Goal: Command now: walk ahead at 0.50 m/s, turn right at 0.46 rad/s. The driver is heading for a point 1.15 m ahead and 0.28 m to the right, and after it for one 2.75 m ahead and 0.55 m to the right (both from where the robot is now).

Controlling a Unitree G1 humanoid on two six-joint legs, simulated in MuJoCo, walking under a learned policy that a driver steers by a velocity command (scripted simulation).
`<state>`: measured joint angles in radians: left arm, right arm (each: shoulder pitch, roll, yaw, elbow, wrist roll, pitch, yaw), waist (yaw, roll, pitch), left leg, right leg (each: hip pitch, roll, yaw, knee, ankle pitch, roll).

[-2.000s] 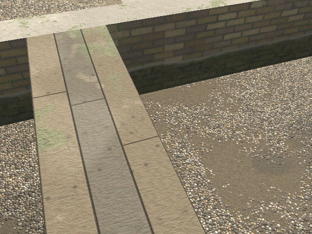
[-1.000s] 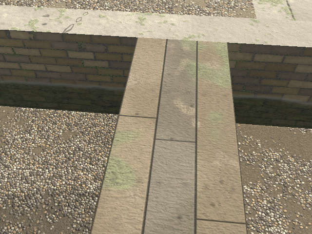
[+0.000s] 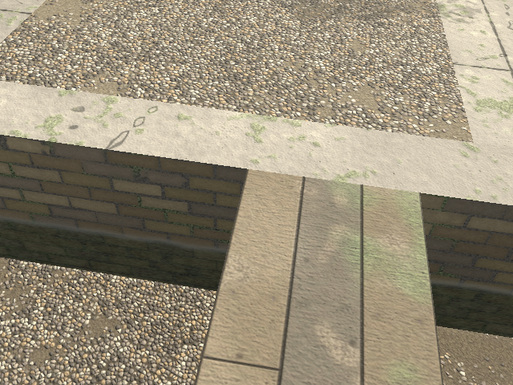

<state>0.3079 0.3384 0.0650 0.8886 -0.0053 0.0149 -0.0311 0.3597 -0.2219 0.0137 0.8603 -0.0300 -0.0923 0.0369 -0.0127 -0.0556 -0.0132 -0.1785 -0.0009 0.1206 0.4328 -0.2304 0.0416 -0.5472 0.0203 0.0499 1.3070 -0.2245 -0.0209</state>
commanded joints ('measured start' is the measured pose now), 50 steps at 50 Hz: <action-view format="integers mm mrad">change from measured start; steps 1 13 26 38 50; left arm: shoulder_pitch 14 -395 -77 108 31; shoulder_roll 28 5 58 54 66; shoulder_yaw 14 -21 3 -29 -33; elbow -51 -222 -123 -116 -152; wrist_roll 0 29 -6 11 48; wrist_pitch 23 9 -51 -83 -98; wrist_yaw -16 -56 22 44 14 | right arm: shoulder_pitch -30 129 -36 -370 61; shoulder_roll -69 -175 -161 -136 -237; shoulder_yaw -16 -42 -53 -44 -104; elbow -46 8 -104 -230 -86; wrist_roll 11 -32 -23 -4 23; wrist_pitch -37 13 56 83 69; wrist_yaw -6 -40 -11 7 -31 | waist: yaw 41 -58 -32 68 -75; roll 156 192 -5 33 189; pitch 64 161 -2 105 -72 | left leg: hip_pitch -8 217 -394 -542 295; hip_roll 276 334 125 13 317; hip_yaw -179 4 -143 -75 -933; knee -254 -246 868 436 -164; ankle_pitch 368 225 -174 147 -244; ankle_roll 107 93 -81 -69 363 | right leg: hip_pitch -134 -187 391 577 -164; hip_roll -28 -71 -182 -139 53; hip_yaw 23 -146 281 220 82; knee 89 -446 -1027 -1010 130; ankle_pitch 126 32 361 685 -204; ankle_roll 10 -58 -261 -162 -6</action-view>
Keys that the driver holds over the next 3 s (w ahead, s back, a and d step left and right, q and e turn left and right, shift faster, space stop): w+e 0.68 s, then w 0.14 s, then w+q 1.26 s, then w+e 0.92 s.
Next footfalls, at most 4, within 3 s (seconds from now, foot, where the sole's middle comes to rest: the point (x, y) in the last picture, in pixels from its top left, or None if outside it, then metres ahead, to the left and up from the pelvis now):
0.38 right None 0.30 -0.16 -0.78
0.94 left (319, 357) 0.65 -0.19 -0.78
1.36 right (397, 323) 0.75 -0.43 -0.78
1.88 left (315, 233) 1.09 -0.22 -0.78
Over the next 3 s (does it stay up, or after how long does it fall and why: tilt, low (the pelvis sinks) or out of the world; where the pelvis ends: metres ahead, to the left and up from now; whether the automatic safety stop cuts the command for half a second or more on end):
stays up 1.60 -0.18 -0.01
